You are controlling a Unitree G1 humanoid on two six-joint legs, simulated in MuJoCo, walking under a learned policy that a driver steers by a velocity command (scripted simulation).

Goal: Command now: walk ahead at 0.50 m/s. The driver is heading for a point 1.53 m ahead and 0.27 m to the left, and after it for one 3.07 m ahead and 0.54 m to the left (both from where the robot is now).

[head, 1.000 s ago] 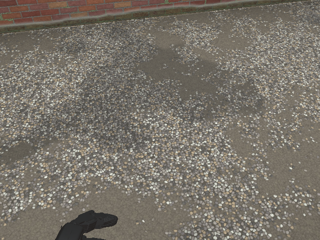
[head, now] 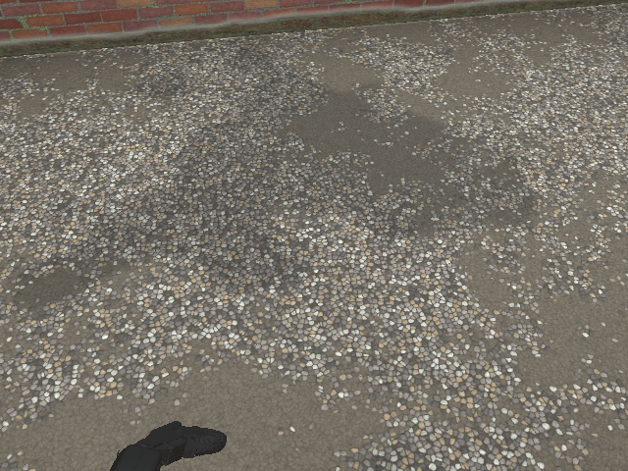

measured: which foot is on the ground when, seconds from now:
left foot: down 0.00-1.00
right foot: down 0.00-1.00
